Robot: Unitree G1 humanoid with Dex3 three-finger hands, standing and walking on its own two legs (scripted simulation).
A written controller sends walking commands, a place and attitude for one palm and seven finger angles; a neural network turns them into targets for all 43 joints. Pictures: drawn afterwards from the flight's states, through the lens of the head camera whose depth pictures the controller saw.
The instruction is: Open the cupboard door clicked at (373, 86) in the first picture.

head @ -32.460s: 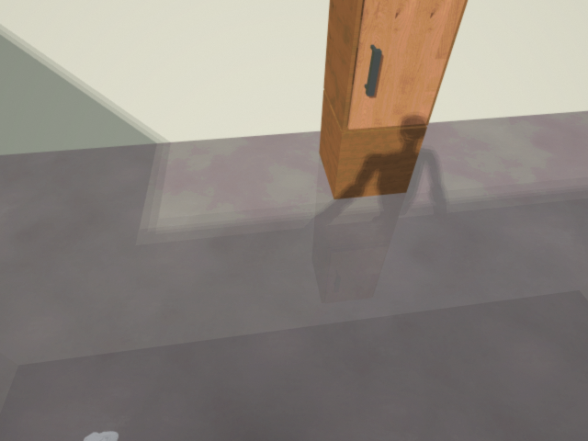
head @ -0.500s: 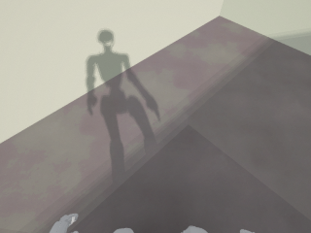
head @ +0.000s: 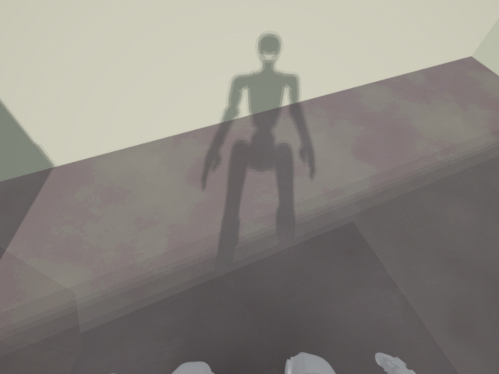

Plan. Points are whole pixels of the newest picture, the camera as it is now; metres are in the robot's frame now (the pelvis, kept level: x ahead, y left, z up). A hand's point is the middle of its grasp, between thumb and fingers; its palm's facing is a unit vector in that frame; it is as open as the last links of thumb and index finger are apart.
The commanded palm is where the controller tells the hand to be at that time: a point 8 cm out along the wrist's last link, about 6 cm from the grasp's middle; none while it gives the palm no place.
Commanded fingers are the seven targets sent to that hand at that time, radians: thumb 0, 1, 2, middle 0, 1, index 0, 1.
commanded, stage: turn to face it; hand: left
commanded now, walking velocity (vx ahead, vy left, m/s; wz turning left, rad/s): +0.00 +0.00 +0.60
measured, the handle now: out of the picture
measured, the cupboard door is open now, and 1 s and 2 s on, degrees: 51 51 51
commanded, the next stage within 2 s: none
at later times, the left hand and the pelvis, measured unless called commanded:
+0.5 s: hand out of the picture +0.02 +0.17 -0.17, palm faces +0.32 -0.92 -0.22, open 7.4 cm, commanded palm none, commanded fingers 0.00 0.90 0.90 -0.20 -0.30 -0.20 -0.30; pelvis +0.02 -0.04 -0.01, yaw +18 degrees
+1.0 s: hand out of the picture -0.02 +0.12 -0.15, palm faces +0.58 -0.78 -0.24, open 7.4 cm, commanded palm none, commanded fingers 0.00 0.90 0.90 -0.20 -0.30 -0.20 -0.30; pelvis +0.04 -0.08 +0.01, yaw +36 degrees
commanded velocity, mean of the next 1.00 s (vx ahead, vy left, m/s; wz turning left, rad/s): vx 0.00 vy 0.00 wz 0.60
